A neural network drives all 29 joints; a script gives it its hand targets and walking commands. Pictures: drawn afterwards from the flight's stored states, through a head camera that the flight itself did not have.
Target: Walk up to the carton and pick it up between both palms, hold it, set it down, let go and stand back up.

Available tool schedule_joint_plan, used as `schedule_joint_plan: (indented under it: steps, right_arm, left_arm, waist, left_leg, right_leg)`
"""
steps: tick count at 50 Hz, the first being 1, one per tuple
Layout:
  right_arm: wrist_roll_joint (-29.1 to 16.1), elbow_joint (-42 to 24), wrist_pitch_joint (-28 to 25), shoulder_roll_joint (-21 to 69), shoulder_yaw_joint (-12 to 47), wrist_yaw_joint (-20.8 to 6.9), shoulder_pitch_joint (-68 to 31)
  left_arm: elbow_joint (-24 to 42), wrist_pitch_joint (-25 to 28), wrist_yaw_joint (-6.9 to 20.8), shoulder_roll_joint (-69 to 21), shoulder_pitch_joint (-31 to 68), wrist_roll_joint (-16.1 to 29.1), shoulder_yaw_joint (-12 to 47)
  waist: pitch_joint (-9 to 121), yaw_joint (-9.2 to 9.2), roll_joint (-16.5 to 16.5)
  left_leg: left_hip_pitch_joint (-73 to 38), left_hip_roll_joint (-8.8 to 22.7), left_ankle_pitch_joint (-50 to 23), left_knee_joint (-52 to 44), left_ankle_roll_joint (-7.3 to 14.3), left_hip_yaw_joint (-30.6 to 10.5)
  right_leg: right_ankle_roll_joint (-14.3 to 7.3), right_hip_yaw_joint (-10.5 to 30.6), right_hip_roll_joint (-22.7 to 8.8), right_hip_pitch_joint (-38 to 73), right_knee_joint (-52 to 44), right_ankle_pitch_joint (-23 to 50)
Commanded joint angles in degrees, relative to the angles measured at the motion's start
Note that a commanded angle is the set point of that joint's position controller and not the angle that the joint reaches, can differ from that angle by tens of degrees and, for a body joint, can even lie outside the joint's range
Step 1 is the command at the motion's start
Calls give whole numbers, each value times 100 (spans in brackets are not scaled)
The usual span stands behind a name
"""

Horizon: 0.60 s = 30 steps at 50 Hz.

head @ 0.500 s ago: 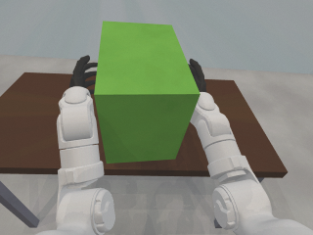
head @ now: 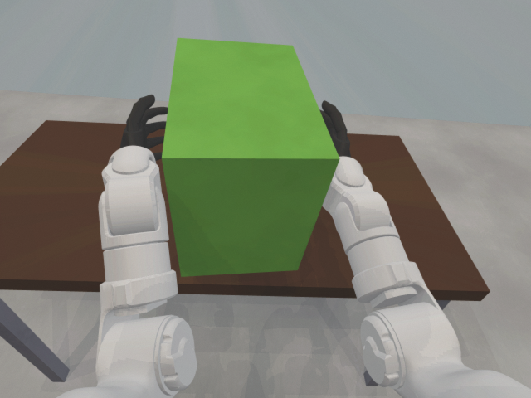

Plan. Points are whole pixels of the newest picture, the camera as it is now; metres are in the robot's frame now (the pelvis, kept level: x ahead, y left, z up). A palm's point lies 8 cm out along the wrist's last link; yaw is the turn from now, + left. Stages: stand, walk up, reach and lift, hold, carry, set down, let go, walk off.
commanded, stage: hold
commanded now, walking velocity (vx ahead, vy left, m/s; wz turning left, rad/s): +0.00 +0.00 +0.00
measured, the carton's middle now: (238, 156) +0.41 +0.01 +0.19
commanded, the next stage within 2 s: set down in 0.58 s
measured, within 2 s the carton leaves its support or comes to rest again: neither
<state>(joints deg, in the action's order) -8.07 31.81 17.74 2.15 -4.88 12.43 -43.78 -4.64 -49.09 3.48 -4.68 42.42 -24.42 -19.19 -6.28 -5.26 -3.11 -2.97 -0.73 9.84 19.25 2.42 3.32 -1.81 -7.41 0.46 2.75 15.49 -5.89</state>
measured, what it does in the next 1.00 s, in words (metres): stands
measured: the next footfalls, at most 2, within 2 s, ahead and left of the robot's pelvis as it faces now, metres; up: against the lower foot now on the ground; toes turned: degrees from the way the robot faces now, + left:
none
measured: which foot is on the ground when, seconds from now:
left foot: down 0.00-1.00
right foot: down 0.00-1.00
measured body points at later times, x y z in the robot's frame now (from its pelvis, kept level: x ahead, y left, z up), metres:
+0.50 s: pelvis +0.00 +0.00 +0.00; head -0.05 +0.02 +0.45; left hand +0.38 +0.14 +0.23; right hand +0.38 -0.13 +0.22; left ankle +0.03 +0.09 -0.75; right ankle +0.05 -0.10 -0.75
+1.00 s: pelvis +0.02 -0.01 +0.00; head -0.01 +0.01 +0.45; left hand +0.40 +0.15 +0.21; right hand +0.41 -0.13 +0.18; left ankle +0.03 +0.09 -0.75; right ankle +0.05 -0.10 -0.75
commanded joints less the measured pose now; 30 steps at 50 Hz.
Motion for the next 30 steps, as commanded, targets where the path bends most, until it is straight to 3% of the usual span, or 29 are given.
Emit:
schedule_joint_plan:
  steps: [1,2,3,6,7,9,10,11,12,13,18,19,21,22,25,26,27,29,30]
  right_arm:
    - [-254,-1738,-443,2844,1937,-569,-4669]
    - [-370,-1694,-441,2860,1973,-568,-4695]
    - [-349,-1728,-412,2794,1999,-576,-4595]
    - [-372,-1523,-351,2773,1958,-536,-4526]
    - [-295,-1547,-327,2766,2028,-532,-4533]
    - [-406,-1868,-358,2841,2089,-519,-4623]
    - [-453,-1554,-283,2691,2099,-521,-4412]
    - [-410,-1541,-255,2744,2067,-520,-4416]
    - [-334,-1615,-252,2737,2001,-490,-4418]
    - [-323,-1527,-245,2766,1952,-489,-4348]
    - [-376,-1536,-275,2751,1967,-501,-4492]
    - [-349,-1347,-230,2737,1946,-538,-4506]
    - [-349,-1507,-272,2820,1990,-535,-4535]
    - [-378,-1789,-307,2873,1940,-513,-4564]
    - [-278,-1569,-245,2744,1918,-499,-4568]
    - [-216,-1432,-245,2795,1930,-518,-4499]
    - [-193,-1406,-263,2748,1833,-528,-4557]
    - [-203,-1489,-324,2695,1739,-544,-4458]
    - [-263,-1530,-396,2911,1965,-612,-4213]
  left_arm:
    - [267,323,604,-2732,3485,984,2490]
    - [280,305,571,-2628,3502,953,2538]
    - [413,308,544,-2696,3542,967,2628]
    - [344,233,598,-2604,3351,882,2501]
    - [325,203,618,-2521,3341,931,2480]
    - [477,209,584,-2681,3345,1029,2645]
    - [369,180,582,-2698,3343,1019,2568]
    - [293,167,612,-2473,3296,852,2439]
    - [360,163,644,-2503,3296,900,2416]
    - [287,164,667,-2432,3304,865,2359]
    - [218,155,672,-2469,3340,850,2363]
    - [115,129,659,-2414,3341,770,2184]
    - [130,156,683,-2509,3346,786,2260]
    - [383,188,676,-2620,3379,910,2365]
    - [159,186,706,-2587,3417,839,2304]
    - [140,191,721,-2610,3340,771,2283]
    - [79,185,737,-2729,3406,797,2342]
    - [168,207,708,-2583,3242,846,2328]
    - [367,275,700,-2747,3164,872,2460]
  waist:
    - [2360,-60,409]
    - [2451,-1,516]
    - [2592,-108,545]
    - [2255,-75,531]
    - [2342,-52,404]
    - [2622,-68,469]
    - [2349,-146,316]
    - [2136,-88,350]
    - [2249,-144,312]
    - [2109,-6,346]
    - [2086,-108,440]
    - [1860,-16,303]
    - [2176,48,379]
    - [2447,-80,456]
    - [2071,-99,298]
    - [1962,-59,320]
    - [1992,-151,428]
    - [2102,-175,542]
    - [2417,-32,583]
  left_leg:
    - [411,118,-560,-438,-85,-66]
    - [321,57,-766,-361,-97,-97]
    - [224,65,-868,-279,-170,-113]
    - [271,26,-1002,-232,-205,-50]
    - [223,30,-1056,-288,-159,-59]
    - [53,88,-1292,-210,-214,-143]
    - [56,101,-1375,-271,-233,-168]
    - [152,11,-1162,-267,-191,-74]
    - [168,32,-1026,-273,-195,-93]
    - [194,42,-887,-343,-149,-25]
    - [298,71,-881,-377,-153,-44]
    - [391,92,-715,-457,-134,8]
    - [369,43,-753,-431,-111,-42]
    - [265,-8,-1004,-318,-140,-22]
    - [246,73,-860,-376,-161,-47]
    - [425,62,-699,-402,-143,-61]
    - [445,13,-497,-466,-120,-91]
    - [400,134,-607,-464,-147,-68]
    - [311,26,-635,-383,-128,-128]
  right_leg:
    - [319,103,160,1004,21,162]
    - [321,164,112,1041,51,351]
    - [290,163,119,1046,58,449]
    - [325,193,114,913,43,554]
    - [367,152,141,936,76,600]
    - [312,147,152,1006,46,652]
    - [326,115,154,981,-31,632]
    - [346,167,97,958,-39,696]
    - [346,133,110,1019,39,616]
    - [372,99,146,921,-3,490]
    - [354,139,105,1009,-18,525]
    - [373,96,118,942,-17,364]
    - [365,178,126,1078,2,411]
    - [332,108,125,1158,24,644]
    - [362,152,107,995,-25,446]
    - [328,158,110,922,-18,365]
    - [330,139,126,913,-66,119]
    - [307,146,127,1008,10,167]
    - [197,117,176,1134,40,332]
